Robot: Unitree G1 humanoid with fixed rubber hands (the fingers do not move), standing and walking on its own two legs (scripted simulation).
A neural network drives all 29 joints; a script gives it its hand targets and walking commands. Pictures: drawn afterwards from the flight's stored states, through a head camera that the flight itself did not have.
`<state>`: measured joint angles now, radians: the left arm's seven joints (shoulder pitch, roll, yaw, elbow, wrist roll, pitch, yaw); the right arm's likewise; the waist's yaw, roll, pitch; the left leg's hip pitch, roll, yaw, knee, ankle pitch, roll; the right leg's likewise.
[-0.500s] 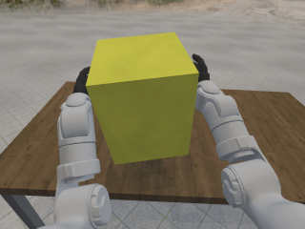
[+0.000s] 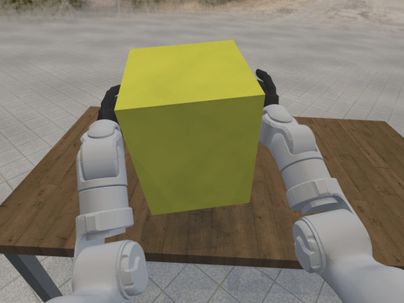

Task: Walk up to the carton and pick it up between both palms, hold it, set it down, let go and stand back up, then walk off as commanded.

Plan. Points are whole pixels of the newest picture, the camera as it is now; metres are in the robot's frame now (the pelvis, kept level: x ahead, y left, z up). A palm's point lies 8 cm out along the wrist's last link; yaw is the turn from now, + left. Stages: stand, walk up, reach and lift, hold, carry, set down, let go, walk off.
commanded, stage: hold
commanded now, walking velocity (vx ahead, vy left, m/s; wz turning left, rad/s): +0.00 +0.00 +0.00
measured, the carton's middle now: (191, 128) +0.38 +0.00 +0.22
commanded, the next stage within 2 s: none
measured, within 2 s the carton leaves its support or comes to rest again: neither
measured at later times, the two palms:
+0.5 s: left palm (109, 128) +0.36 +0.15 +0.24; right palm (266, 111) +0.37 -0.14 +0.26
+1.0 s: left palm (109, 126) +0.36 +0.15 +0.25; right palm (267, 110) +0.36 -0.14 +0.27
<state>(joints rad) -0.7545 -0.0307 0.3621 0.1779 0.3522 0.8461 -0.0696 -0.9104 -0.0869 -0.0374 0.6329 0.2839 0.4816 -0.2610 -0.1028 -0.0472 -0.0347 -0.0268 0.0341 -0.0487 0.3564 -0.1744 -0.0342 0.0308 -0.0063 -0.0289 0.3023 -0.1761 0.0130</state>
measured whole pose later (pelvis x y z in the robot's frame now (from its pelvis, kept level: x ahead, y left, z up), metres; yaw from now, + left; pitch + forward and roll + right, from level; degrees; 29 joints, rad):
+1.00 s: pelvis +0.00 +0.00 +0.00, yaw +0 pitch -9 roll -1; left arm -0.75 -0.03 0.36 0.17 0.35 0.85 -0.07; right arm -0.90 -0.09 -0.03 0.62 0.29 0.49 -0.27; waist -0.11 -0.05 -0.03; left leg -0.02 0.04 -0.05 0.36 -0.17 -0.04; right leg 0.04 0.00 -0.03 0.30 -0.18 0.01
